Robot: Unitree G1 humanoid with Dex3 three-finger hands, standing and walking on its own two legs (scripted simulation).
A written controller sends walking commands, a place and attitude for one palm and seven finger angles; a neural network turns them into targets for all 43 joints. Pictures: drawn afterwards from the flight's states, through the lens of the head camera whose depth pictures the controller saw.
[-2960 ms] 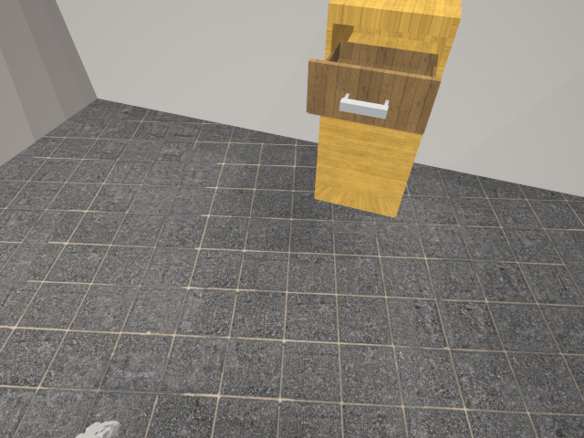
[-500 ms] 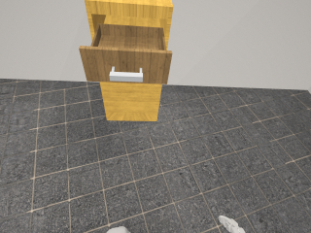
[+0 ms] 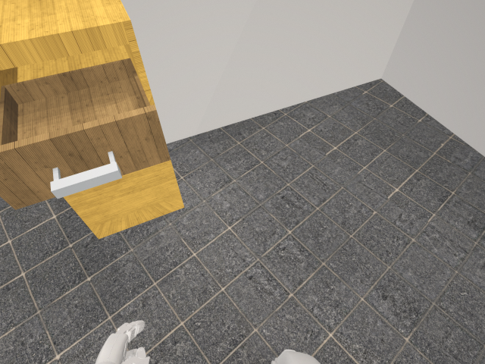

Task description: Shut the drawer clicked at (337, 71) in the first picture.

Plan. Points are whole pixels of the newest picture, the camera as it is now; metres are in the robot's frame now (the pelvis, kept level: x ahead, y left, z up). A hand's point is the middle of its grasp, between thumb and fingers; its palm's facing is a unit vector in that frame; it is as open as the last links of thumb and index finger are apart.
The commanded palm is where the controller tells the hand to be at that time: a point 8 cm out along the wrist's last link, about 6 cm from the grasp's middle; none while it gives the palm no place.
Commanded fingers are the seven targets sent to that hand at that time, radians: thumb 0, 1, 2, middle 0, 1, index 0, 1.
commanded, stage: turn to face it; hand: left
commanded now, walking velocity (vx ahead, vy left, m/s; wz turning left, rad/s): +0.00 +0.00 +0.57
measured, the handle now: (86, 172) +0.49 +0.33 -0.01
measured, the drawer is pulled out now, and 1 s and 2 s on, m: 0.30 0.30 0.30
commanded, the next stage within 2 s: take the last steps up to it in 0.70 s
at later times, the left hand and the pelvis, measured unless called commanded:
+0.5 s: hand out of the picture +0.01 +0.25 -0.16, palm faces +0.27 -0.94 -0.19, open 7.4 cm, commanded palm none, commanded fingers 0.00 0.90 0.90 -0.20 -0.30 -0.20 -0.30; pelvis +0.01 +0.05 +0.03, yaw +12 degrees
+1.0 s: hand out of the picture +0.00 +0.18 -0.13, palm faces +0.40 -0.89 -0.23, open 7.3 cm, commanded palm none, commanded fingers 0.00 0.90 0.90 -0.20 -0.30 -0.20 -0.30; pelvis +0.01 -0.01 +0.02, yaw +20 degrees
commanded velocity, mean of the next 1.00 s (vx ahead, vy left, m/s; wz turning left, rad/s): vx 0.07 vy -0.02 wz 0.29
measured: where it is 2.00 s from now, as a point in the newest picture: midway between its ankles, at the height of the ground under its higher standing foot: (225, 357)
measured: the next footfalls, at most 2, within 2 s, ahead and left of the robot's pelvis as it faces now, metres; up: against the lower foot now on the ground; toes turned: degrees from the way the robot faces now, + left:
left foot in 0.32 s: +0.04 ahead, +0.13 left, +0.00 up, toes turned +17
right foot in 0.92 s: +0.08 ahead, -0.09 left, +0.00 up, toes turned +17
